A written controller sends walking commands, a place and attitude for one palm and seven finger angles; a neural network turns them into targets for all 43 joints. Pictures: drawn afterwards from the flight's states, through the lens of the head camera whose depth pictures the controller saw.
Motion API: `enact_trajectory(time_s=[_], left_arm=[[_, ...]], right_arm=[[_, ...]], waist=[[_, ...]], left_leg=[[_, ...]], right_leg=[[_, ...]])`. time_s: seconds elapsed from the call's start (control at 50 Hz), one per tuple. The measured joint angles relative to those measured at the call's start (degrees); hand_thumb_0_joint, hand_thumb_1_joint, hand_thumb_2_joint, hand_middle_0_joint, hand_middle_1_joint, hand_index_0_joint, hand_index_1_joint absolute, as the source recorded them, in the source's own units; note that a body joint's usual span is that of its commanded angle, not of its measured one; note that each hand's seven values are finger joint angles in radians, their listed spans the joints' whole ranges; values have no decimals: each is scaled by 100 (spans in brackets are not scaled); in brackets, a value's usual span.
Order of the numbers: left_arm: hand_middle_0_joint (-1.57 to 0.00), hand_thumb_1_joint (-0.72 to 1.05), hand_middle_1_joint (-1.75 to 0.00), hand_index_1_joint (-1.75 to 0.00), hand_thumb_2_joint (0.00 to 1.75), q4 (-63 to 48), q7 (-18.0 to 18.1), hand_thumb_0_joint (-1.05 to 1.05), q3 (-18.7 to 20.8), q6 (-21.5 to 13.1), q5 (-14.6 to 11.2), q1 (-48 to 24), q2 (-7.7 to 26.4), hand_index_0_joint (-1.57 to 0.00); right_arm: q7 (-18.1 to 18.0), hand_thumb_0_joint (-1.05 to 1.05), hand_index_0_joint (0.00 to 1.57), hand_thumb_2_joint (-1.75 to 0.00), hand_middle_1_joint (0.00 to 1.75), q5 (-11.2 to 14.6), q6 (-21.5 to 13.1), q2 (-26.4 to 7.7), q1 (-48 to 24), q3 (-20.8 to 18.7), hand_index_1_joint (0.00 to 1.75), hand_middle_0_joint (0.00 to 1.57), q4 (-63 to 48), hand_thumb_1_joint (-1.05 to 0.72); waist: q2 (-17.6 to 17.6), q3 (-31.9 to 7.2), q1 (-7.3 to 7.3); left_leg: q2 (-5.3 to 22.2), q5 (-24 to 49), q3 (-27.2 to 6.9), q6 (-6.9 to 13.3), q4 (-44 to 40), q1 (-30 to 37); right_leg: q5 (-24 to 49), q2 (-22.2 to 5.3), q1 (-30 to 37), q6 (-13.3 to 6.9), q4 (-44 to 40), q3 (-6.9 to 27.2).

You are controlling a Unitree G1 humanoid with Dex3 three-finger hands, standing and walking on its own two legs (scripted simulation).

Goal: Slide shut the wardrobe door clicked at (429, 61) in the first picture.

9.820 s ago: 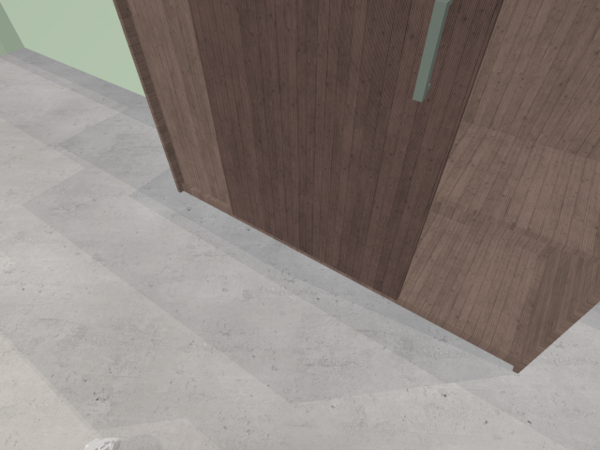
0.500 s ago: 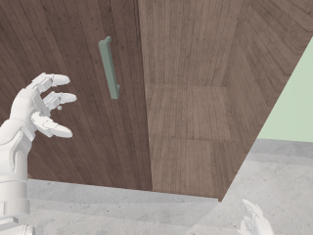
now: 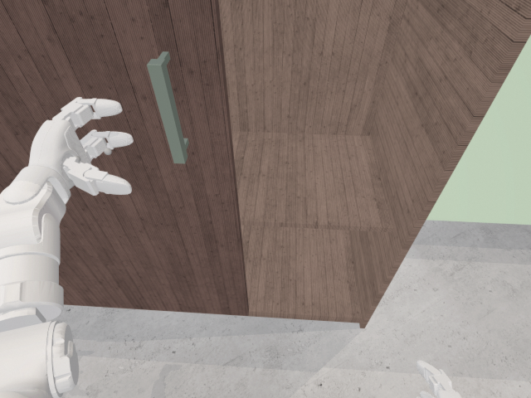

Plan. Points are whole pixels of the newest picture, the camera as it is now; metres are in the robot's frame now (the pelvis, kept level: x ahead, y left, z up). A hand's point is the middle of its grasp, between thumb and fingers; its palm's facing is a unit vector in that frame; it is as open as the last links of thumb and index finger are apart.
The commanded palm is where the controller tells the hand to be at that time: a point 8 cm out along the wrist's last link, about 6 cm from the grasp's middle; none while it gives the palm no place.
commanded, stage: move the hooked fingers beside the handle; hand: left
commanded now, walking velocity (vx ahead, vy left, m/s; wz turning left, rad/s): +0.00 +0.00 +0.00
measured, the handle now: (173, 111) +0.53 +0.19 +0.18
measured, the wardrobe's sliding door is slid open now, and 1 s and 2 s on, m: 0.43 0.43 0.43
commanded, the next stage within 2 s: feel for the door with the fingertips in 1.32 s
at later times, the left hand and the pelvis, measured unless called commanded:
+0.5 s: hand (131, 123) +0.46 +0.23 +0.20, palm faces +0.02 -1.00 -0.01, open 14.0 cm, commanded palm +0.44 +0.29 +0.19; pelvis +0.01 +0.00 +0.00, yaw -1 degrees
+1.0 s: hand (125, 127) +0.45 +0.24 +0.20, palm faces +0.02 -1.00 -0.02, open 14.0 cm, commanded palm +0.44 +0.28 +0.19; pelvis +0.01 +0.01 +0.00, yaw -1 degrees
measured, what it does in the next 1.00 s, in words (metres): stands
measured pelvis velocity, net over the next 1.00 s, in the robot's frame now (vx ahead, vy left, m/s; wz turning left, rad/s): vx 0.01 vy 0.01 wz -0.01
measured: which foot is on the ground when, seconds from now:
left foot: down 0.00-1.00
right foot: down 0.00-1.00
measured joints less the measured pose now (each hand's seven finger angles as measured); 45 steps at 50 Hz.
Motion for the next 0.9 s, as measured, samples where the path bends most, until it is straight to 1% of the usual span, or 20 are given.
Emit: enact_trajectory(time_s=[0.08,0.22,0.3,0.38,0.44,0.56,0.64,0.78,0.9], left_arm=[[-30,-50,-120,-120,30,233,13,-1,18,-106,29,-175,24,-30],[-30,-50,-120,-120,30,851,66,-1,24,-263,177,-623,170,-30],[-30,-50,-120,-120,30,1132,58,-1,8,-397,211,-857,211,-30],[-30,-50,-120,-120,30,1578,53,-1,14,-475,286,-1180,295,-30],[-30,-50,-120,-120,30,1779,75,-1,54,-571,367,-1324,364,-30],[-30,-50,-120,-120,30,2103,48,-1,132,-765,430,-1551,467,-30],[-30,-50,-120,-120,30,1929,24,-1,183,-795,410,-1374,458,-30],[-30,-50,-120,-120,30,1558,107,-1,173,-652,378,-1060,334,-30],[-30,-50,-120,-120,30,1537,160,-1,174,-608,395,-1067,313,-30]], right_arm=[[13,1,21,-90,30,-7,44,-15,89,-30,30,20,36,-90],[39,1,21,-90,30,-36,118,-30,219,-73,30,20,86,-90],[55,1,21,-90,30,-48,145,-40,299,-102,30,20,122,-90],[77,1,21,-90,30,-65,183,-46,350,-107,30,20,161,-90],[100,1,21,-90,30,-87,204,-53,404,-124,30,20,152,-90],[134,1,21,-90,30,-110,246,-59,542,-149,30,20,164,-90],[162,1,21,-90,30,-106,298,-66,659,-184,30,20,129,-90],[181,1,21,-90,30,-86,367,-36,690,-202,30,20,114,-90],[164,1,21,-90,30,-87,377,4,530,-158,30,20,92,-90]], waist=[[-11,-2,-50],[-39,5,-159],[-42,-4,-206],[-59,-20,-283],[-60,-26,-338],[-70,-38,-419],[-50,-69,-428],[-43,-90,-391],[-63,-99,-360]], left_leg=[[8,-8,19,2,1,-37],[24,-27,20,1,51,-173],[30,-42,27,6,78,-246],[33,-61,28,10,128,-357],[43,-74,51,15,153,-425],[52,-104,92,28,193,-530],[57,-123,147,40,173,-511],[50,-152,164,56,177,-451],[41,-155,128,63,215,-447]], right_leg=[[3,7,-43,3,-3,20],[2,23,-167,-1,15,24],[2,28,-235,4,23,32],[-9,29,-342,9,62,35],[-5,38,-413,12,72,58],[-8,44,-528,26,96,102],[-4,49,-529,40,74,158],[-16,43,-463,59,57,177],[-15,35,-431,63,64,143]])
